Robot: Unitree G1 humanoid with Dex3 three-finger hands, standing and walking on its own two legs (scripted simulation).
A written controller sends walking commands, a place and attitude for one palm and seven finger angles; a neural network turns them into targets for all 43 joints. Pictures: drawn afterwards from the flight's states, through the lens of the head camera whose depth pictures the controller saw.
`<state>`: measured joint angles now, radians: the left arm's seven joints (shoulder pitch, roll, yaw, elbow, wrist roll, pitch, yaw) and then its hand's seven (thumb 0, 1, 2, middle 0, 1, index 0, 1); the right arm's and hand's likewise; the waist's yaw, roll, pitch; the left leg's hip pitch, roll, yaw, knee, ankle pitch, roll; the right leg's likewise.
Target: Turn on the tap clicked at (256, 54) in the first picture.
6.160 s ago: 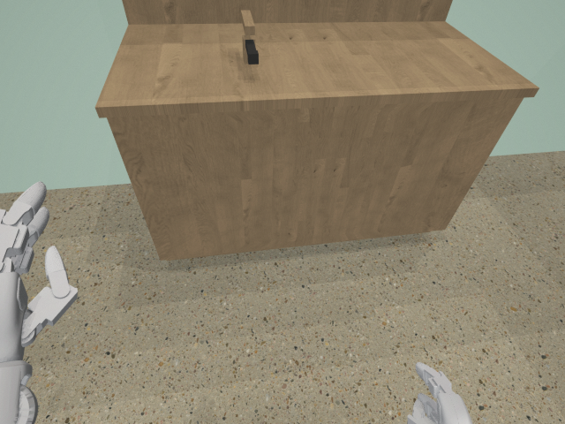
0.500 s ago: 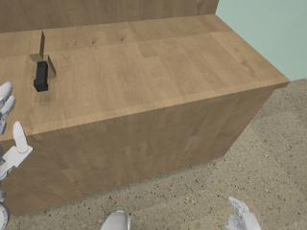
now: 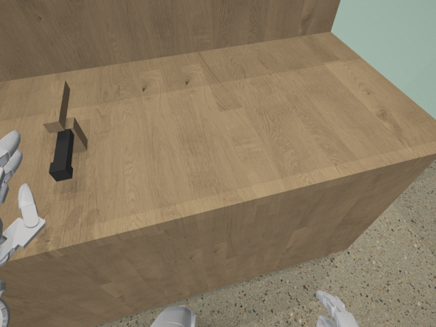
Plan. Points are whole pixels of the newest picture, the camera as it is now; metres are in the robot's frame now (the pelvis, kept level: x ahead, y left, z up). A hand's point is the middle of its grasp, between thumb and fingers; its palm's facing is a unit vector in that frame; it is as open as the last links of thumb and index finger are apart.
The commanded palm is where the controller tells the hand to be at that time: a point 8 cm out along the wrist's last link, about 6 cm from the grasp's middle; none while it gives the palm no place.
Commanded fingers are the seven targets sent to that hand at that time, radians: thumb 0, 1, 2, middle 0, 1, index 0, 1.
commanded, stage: come to a stop and stand still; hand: left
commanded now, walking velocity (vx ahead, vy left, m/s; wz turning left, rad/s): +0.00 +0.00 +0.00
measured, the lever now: (61, 170) +0.35 +0.33 +0.08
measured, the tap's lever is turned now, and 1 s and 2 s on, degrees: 0 0 0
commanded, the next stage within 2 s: look again from close up in 1.78 s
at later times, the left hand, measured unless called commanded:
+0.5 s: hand (61, 183) +0.25 +0.24 +0.19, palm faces +0.43 -0.78 -0.45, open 7.4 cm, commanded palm +0.21 +0.26 +0.18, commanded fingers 0.00 0.90 0.90 -0.20 -0.30 -0.20 -0.30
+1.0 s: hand (48, 212) +0.22 +0.25 +0.17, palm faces +0.42 -0.82 -0.38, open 7.4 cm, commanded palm +0.18 +0.28 +0.18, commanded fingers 0.00 0.90 0.90 -0.20 -0.30 -0.20 -0.30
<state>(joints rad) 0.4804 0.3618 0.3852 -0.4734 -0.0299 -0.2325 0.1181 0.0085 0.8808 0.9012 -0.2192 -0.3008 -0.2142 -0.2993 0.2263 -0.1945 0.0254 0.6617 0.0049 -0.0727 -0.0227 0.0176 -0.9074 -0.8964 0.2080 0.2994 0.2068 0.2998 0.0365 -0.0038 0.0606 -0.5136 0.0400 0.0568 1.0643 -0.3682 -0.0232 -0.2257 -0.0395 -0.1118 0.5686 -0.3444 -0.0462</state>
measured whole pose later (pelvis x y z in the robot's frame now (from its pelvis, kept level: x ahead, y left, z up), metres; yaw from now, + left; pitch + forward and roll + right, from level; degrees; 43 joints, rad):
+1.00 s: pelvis +0.02 +0.00 +0.01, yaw -1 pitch -1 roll +0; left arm 0.50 0.35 0.33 -0.45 -0.04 -0.16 0.17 0.01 0.88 0.90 -0.22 -0.30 -0.21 -0.30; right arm 0.24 -0.24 0.00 0.60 0.02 -0.05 -0.06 0.02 -0.91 -0.90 0.20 0.30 0.20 0.30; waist 0.01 0.00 -0.01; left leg -0.15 0.00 0.03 0.44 -0.26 0.01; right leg -0.25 0.04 -0.10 0.39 -0.13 -0.06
